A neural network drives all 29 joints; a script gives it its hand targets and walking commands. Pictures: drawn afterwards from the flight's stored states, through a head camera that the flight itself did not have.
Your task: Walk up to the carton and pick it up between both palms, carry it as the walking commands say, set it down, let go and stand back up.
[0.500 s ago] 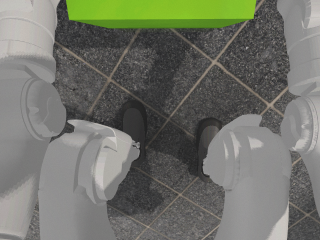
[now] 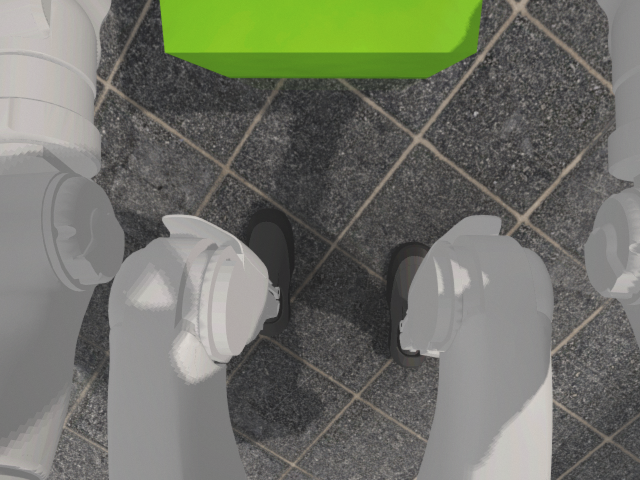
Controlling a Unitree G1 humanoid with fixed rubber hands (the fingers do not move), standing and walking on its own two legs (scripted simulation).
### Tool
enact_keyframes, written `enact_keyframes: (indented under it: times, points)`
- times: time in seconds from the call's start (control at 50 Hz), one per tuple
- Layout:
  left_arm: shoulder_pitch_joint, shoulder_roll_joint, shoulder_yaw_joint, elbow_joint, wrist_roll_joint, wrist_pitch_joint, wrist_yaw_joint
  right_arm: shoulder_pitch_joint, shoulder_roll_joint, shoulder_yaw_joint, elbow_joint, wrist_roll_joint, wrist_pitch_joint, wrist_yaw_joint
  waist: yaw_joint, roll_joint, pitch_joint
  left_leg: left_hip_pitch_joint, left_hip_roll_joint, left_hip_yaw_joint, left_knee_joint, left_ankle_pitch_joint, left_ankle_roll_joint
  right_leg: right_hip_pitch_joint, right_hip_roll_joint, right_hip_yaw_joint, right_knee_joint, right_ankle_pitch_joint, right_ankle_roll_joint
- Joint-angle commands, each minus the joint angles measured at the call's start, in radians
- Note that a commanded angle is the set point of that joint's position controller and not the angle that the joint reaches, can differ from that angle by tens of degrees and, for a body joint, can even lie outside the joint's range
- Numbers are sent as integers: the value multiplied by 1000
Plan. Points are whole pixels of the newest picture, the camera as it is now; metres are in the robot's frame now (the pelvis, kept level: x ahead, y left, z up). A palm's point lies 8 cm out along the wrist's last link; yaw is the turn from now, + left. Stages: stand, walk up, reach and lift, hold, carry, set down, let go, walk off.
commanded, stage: set down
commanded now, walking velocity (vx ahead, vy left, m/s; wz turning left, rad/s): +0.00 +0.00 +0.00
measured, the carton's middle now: out of the picture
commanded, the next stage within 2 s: let go in 1.18 s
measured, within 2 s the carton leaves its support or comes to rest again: neither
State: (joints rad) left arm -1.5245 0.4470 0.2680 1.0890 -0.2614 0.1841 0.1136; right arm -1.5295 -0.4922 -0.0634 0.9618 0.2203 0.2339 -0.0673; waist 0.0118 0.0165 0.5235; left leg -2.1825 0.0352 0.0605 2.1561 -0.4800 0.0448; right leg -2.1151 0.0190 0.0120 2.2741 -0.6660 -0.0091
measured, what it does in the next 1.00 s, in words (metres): rises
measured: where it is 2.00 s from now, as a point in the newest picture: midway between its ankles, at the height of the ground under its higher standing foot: (340, 309)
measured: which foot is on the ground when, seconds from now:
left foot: down 0.00-1.00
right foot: down 0.00-1.00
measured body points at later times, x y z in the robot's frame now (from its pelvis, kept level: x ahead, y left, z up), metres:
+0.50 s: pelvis +0.00 +0.00 +0.11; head +0.37 -0.01 +0.35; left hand +0.58 +0.23 -0.02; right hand +0.60 -0.21 -0.01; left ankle +0.15 +0.11 -0.33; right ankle +0.10 -0.11 -0.33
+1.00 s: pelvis -0.01 +0.00 +0.23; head +0.35 -0.02 +0.49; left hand +0.58 +0.23 +0.13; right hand +0.59 -0.22 +0.14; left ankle +0.15 +0.11 -0.33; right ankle +0.10 -0.11 -0.33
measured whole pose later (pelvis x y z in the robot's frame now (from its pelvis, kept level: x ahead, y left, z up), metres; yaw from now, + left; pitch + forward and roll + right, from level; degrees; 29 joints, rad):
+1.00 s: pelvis -0.01 +0.00 +0.23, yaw -2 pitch +27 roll +2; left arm -1.43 0.52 0.27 0.78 -0.23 0.43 0.08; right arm -1.54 -0.53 -0.06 0.78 0.22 0.48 -0.05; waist 0.02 -0.02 0.52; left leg -1.49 0.03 0.06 1.35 -0.32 0.02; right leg -1.47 0.04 0.03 1.45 -0.45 -0.01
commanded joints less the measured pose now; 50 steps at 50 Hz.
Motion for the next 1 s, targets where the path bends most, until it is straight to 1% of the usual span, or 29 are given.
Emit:
enact_keyframes:
  times: [0.0, 0.02, 0.08, 0.12, 0.14, 0.16, 0.18, 0.22, 0.26, 0.36, 0.38, 0.42, 0.44, 0.46, 0.5, 0.54, 0.56, 0.58, 0.64, 0.66, 0.68, 0.7, 0.72, 0.78, 0.84, 0.88, 0.92, 0.94, 0.98]
  points:
    - [-319, 234, -39, -284, 30, -11, 4, -399, -222, -11, -198, 25, -5, -4, 117, -72, -1707, 920, -47, -35, -169, 313, -16, 504, 18, -16, -329, 274, -4]
    - [-334, 250, -32, -288, 29, -2, 1, -403, -221, -15, -195, 14, 3, -5, 108, -91, -1695, 907, -49, -44, -183, 293, -12, 513, 19, -16, -343, 262, -1]
    - [-325, 257, -23, -326, 30, 7, -6, -434, -226, 0, -261, 23, 16, -7, 128, -105, -1791, 922, -53, -26, -203, 329, -5, 608, 27, -8, -365, 325, 1]
    - [-339, 264, -29, -387, 33, 26, -2, -427, -231, -6, -305, 26, 33, -8, 134, -75, -1887, 1025, -60, -36, -229, 367, -4, 628, 30, -15, -390, 334, -3]
    - [-344, 263, -24, -408, 29, 34, -2, -443, -251, -10, -345, 30, 37, -7, 133, -94, -1904, 1038, -63, -32, -232, 386, 0, 637, 34, -13, -402, 343, -3]
    - [-330, 259, -21, -382, 42, 40, -1, -405, -247, -19, -280, 21, 43, -6, 125, -75, -1866, 1021, -67, -34, -252, 369, -8, 619, 34, -18, -413, 336, -6]
    - [-302, 275, 1, -384, 59, 45, -3, -401, -234, -10, -301, 23, 49, -5, 145, -84, -1857, 1027, -68, -38, -278, 358, -2, 625, 32, -11, -436, 320, -3]
    - [-294, 272, 3, -419, 63, 59, -2, -388, -255, -37, -329, 11, 59, -5, 124, -81, -1938, 1075, -74, -38, -291, 406, -5, 647, 38, -17, -455, 361, -4]
    - [-268, 295, 35, -440, 81, 72, -3, -389, -246, -16, -373, 29, 72, -5, 168, -91, -2000, 1107, -76, -32, -319, 423, 1, 710, 38, -6, -483, 384, -2]
    - [-274, 309, 40, -579, 76, 116, -2, -340, -273, -56, -425, 14, 113, -12, 132, -65, -2120, 1203, -90, -41, -394, 460, -4, 788, 48, -2, -560, 415, -5]
    - [-274, 314, 32, -544, 59, 126, -9, -341, -275, -54, -403, 12, 124, -12, 120, -76, -2114, 1220, -87, -52, -413, 436, -3, 771, 46, -13, -572, 387, -2]
    - [-235, 324, 45, -569, 73, 142, -8, -324, -285, -67, -423, 7, 134, -9, 121, -84, -2120, 1240, -93, -55, -447, 462, -3, 797, 51, -16, -593, 410, 0]
    - [-216, 309, 42, -537, 76, 150, -11, -313, -279, -60, -419, 10, 139, -7, 128, -54, -2133, 1257, -86, -52, -461, 463, -6, 803, 47, -5, -613, 415, -1]
    - [-222, 297, 24, -601, 60, 153, -14, -327, -270, -59, -475, 16, 137, -3, 121, -41, -2164, 1307, -90, -51, -474, 517, -11, 802, 54, -14, -629, 449, -2]
    - [-223, 319, 52, -593, 64, 158, -18, -329, -283, -61, -452, 11, 151, -4, 139, -53, -2172, 1306, -94, -47, -494, 520, -12, 835, 54, -7, -655, 446, -1]
    - [-198, 310, 49, -554, 56, 170, -28, -286, -271, -67, -401, 2, 161, -1, 126, -65, -2131, 1278, -91, -49, -541, 497, -13, 870, 51, -1, -694, 453, 3]
    - [-230, 323, 58, -644, 60, 168, -28, -297, -267, -63, -437, 13, 163, 0, 140, -46, -2190, 1321, -93, -50, -561, 530, -16, 912, 55, 0, -703, 489, 4]
    - [-237, 309, 33, -663, 45, 171, -29, -321, -273, -67, -463, 18, 163, 3, 120, -45, -2225, 1358, -91, -42, -567, 532, -18, 920, 56, -2, -723, 490, 4]
    - [-223, 322, 48, -606, 53, 187, -31, -340, -270, -53, -445, 31, 173, 8, 152, -57, -2166, 1355, -86, -44, -634, 502, -15, 936, 53, -1, -772, 461, 7]
    - [-222, 337, 67, -636, 52, 190, -27, -359, -307, -65, -473, 20, 177, 11, 146, -81, -2200, 1372, -89, -43, -638, 512, -15, 961, 56, 0, -785, 460, 6]
    - [-226, 328, 57, -599, 52, 192, -32, -333, -289, -70, -403, 5, 181, 10, 136, -63, -2175, 1387, -89, -52, -670, 516, -20, 956, 55, -7, -801, 468, 8]
    - [-206, 307, 46, -592, 50, 195, -31, -320, -300, -81, -437, 6, 176, 10, 124, -63, -2202, 1412, -86, -51, -679, 530, -19, 997, 54, 3, -829, 482, 3]
    - [-211, 333, 52, -619, 62, 195, -32, -337, -287, -65, -452, 17, 181, 11, 153, -54, -2212, 1436, -88, -46, -704, 541, -19, 1007, 58, 0, -838, 485, 7]
    - [-251, 351, 68, -629, 53, 197, -34, -353, -285, -54, -432, 29, 194, 18, 166, -58, -2210, 1456, -88, -38, -745, 527, -21, 1058, 53, 14, -888, 484, 8]
    - [-234, 340, 45, -619, 43, 205, -40, -374, -288, -69, -472, 18, 196, 18, 155, -73, -2222, 1499, -89, -47, -811, 521, -24, 1124, 58, 8, -942, 485, 12]
    - [-248, 368, 70, -605, 70, 207, -41, -359, -290, -58, -415, 22, 204, 23, 182, -58, -2189, 1507, -87, -36, -853, 499, -24, 1133, 54, 22, -991, 456, 12]
    - [-219, 357, 67, -579, 71, 207, -51, -343, -277, -54, -398, 15, 210, 27, 181, -64, -2176, 1516, -88, -31, -897, 494, -20, 1188, 51, 27, -1042, 465, 12]
    - [-234, 341, 50, -610, 50, 208, -47, -379, -290, -55, -456, 22, 201, 27, 176, -76, -2200, 1553, -90, -35, -917, 510, -23, 1219, 55, 25, -1053, 479, 14]
    - [-199, 342, 69, -556, 68, 203, -51, -334, -283, -59, -397, 12, 197, 27, 178, -79, -2146, 1548, -92, -33, -952, 506, -19, 1234, 52, 34, -1094, 481, 13]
